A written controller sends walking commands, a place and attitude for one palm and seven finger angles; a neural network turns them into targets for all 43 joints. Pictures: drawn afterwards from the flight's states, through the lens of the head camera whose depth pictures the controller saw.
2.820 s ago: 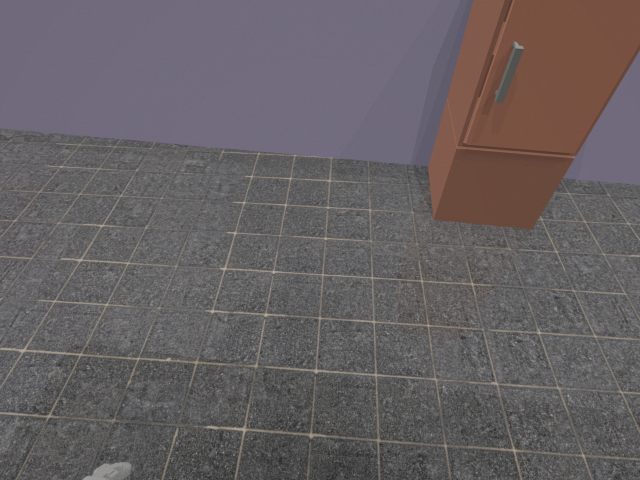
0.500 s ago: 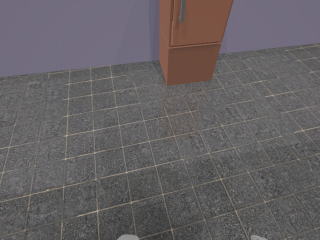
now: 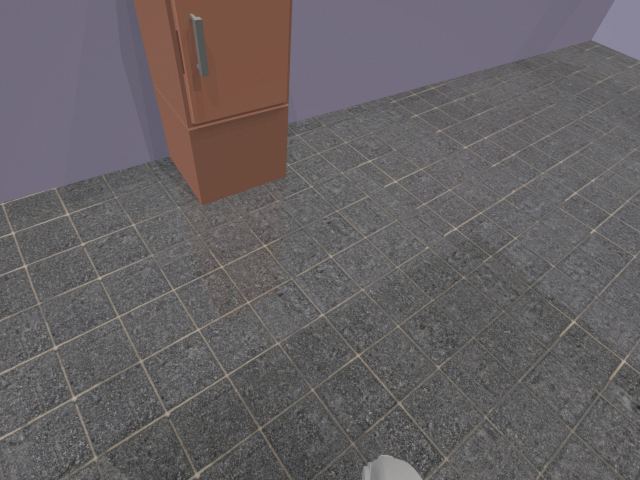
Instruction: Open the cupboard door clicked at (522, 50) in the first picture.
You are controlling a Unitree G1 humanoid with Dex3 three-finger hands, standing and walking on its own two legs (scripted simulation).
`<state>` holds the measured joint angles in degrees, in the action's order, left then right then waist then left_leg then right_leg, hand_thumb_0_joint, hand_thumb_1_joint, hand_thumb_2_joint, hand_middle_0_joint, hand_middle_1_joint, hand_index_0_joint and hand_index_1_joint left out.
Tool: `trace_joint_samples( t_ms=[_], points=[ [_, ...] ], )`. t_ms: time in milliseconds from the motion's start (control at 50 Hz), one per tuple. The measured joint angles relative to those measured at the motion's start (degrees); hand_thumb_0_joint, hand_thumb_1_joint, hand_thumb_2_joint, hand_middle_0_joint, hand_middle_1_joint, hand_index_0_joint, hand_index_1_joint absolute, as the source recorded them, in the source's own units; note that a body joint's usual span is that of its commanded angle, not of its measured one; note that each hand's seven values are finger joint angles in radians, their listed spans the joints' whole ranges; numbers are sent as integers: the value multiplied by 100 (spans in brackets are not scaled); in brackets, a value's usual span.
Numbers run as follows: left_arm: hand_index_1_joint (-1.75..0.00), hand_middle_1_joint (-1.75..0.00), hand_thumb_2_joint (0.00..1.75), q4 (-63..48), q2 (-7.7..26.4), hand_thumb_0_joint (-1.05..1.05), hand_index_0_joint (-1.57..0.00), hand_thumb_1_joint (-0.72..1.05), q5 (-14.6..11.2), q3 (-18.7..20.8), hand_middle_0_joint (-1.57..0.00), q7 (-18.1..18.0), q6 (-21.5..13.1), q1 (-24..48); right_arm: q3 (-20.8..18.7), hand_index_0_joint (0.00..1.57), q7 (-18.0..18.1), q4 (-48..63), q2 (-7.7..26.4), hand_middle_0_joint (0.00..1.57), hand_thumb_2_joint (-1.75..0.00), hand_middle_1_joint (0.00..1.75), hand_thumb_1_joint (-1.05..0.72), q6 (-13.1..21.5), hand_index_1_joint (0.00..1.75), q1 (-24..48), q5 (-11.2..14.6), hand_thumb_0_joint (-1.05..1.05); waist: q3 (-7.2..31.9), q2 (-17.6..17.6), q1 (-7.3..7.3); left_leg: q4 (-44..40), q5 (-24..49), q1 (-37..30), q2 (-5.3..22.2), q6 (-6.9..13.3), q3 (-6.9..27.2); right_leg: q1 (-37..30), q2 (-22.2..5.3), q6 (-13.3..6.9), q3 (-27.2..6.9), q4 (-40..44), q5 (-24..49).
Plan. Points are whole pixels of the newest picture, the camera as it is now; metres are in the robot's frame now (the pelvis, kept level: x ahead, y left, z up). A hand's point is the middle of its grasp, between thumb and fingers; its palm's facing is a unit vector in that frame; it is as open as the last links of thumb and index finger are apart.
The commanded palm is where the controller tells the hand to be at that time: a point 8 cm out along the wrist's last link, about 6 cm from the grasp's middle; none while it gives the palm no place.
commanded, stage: walk to a spot facing it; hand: left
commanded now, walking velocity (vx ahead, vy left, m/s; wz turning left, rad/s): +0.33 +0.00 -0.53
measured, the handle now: (198, 45) +1.32 +0.43 -0.07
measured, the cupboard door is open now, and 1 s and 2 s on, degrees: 0 0 0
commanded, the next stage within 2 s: turn to face it in 1.60 s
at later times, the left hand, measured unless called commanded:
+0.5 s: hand (259, 381) +0.30 +0.10 -0.16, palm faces -0.17 -0.96 -0.23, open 7.2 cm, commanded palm none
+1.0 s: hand (265, 300) +0.47 +0.11 -0.18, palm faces -0.23 -0.97 -0.12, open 7.3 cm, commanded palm none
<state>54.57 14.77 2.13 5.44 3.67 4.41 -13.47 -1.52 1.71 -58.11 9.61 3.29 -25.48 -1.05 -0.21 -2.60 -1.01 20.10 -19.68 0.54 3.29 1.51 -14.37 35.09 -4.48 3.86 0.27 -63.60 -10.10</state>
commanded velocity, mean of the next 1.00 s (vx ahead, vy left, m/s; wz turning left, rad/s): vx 0.37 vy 0.00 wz -0.24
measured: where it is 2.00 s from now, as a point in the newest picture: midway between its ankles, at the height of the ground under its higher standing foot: (369, 322)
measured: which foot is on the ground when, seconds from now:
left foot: down 0.00-0.22, up 0.24-0.72, down 0.74-1.00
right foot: up 0.00-0.20, down 0.22-0.74, up 0.76-1.00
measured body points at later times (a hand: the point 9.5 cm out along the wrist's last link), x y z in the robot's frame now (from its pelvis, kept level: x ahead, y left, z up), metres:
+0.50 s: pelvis +0.20 -0.08 +0.00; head +0.20 -0.09 +0.45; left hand +0.31 +0.15 -0.14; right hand +0.19 -0.32 -0.15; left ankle +0.28 +0.07 -0.66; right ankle +0.18 -0.15 -0.74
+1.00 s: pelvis +0.42 -0.05 +0.00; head +0.42 -0.03 +0.45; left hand +0.48 +0.16 -0.17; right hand +0.34 -0.29 -0.14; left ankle +0.42 +0.01 -0.74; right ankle +0.39 -0.21 -0.64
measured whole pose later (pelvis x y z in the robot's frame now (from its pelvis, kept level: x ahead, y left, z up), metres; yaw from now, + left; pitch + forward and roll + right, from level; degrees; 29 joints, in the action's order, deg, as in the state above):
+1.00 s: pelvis +0.42 -0.05 +0.00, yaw -19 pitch -2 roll -1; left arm 61.7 9.6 1.8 4.4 1.1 0.1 -18.3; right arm -3.4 1.2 -61.5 9.2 4.2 -18.9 -1.0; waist -0.6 -2.4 1.4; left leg 22.4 -14.6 6.3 2.0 3.7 -14.8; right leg 33.0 -5.7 0.3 0.8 -66.8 -10.2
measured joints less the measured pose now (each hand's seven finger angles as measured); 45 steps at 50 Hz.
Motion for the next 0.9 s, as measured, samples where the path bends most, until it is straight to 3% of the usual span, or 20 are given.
trace_joint_samples(
  t_ms=[120,180,220,240,300,360,440,520,600,700,740,800,840,900],
  points=[
    [-30,-30,90,-24,-285,1,-20,91,-22,-159,-20,37,-65,569,-16,20,-23,-338,-74,20,-90,30,-91,10,29,-405,-79,1,-332,106,-271,-8,-369,-433,158,-240,-426,-194,-37,-217,506,1364,-317],
    [-30,-30,90,-120,-392,1,-20,91,-37,-220,-20,26,-186,911,-32,20,-44,-495,-71,20,-90,30,-91,-17,29,-569,-85,1,-477,214,-389,187,-682,-615,320,-438,-613,-442,142,-469,736,2133,-515],
    [-30,-30,90,-212,-404,0,-20,91,-39,-249,-20,9,-355,1062,-32,20,-74,-602,-102,20,-90,30,-90,-54,29,-690,-54,1,-525,239,-393,849,-975,-551,522,-535,-665,-829,323,-668,877,2720,-443],
    [-30,-30,90,-247,-392,0,-20,91,-35,-250,-20,-16,-473,1109,-26,20,-107,-658,-133,20,-90,30,-90,-96,29,-713,-16,1,-546,218,-352,1603,-1054,-327,680,-527,-596,-921,367,-775,903,2793,-36],
    [-30,-30,90,-256,-366,0,-20,91,-141,-249,-20,-142,-664,1077,-33,20,-143,-687,-180,20,-90,30,-91,-267,29,-402,67,1,-603,137,-292,4523,-988,954,603,-428,487,-1090,461,-926,837,2425,-392],
    [-30,-30,90,-92,-378,0,-20,91,-179,-277,-20,-232,-674,774,-100,20,-142,-479,-125,20,-90,30,-91,-282,29,107,30,2,-478,153,-219,5464,-284,2024,568,-369,905,-1626,593,-856,700,2950,-414],
    [-30,-30,90,196,-401,-1,-21,93,-165,-213,-20,-345,-731,308,-166,20,-147,-37,-9,20,-90,30,-91,-210,29,777,-40,1,-244,328,-164,4877,327,3001,673,-421,1100,-2193,730,-876,543,3670,-295],
    [-30,-30,90,421,-330,-1,-21,94,-127,-214,-20,-353,-770,-101,-183,20,-216,187,33,20,-90,30,-91,-187,29,1246,-64,1,-39,447,-29,3999,806,3383,702,-502,1095,-2636,805,-835,448,4055,-370],
    [-30,-30,90,575,-344,-1,-20,93,-111,-254,-20,-367,-818,-490,-165,20,-306,234,33,20,-90,30,-91,-199,29,1553,-58,1,53,455,186,2955,998,3256,622,-495,981,-3012,837,-753,380,4216,-587],
    [-30,-30,90,764,-414,0,-20,92,-91,-298,-20,-379,-797,-943,-128,20,-373,232,-4,20,-90,30,-91,-167,29,1784,-44,1,15,322,447,1794,818,2620,359,-340,787,-3403,775,-562,294,4118,-1061],
    [-30,-30,90,869,-447,0,-20,91,-111,-294,-20,-371,-765,-1117,-109,20,-349,242,-36,20,-90,30,-91,-61,29,1853,-66,1,-50,183,473,1395,841,2249,184,-145,652,-3326,643,-481,190,3566,-1442],
    [-30,-30,90,1039,-526,0,-20,91,-140,-302,-20,-333,-636,-1127,-62,20,-288,273,-93,20,-90,30,-91,89,29,1858,-87,1,-232,49,446,1641,533,1996,125,194,370,-2394,494,-565,62,1121,-1661],
    [-30,-30,90,1100,-560,0,-20,91,-117,-281,-20,-296,-575,-1065,-58,20,-224,225,-130,20,-90,30,-91,110,29,1676,-62,1,-228,58,360,1407,472,1657,97,218,250,-1774,388,-566,108,-20,-1368],
    [-30,-30,90,1007,-554,0,-20,91,-70,-209,-20,-266,-508,-866,-167,20,-79,63,-148,20,-90,30,-93,141,30,1299,4,0,-180,51,273,881,517,1167,11,224,128,-1034,164,-502,137,-522,-828]
  ],
)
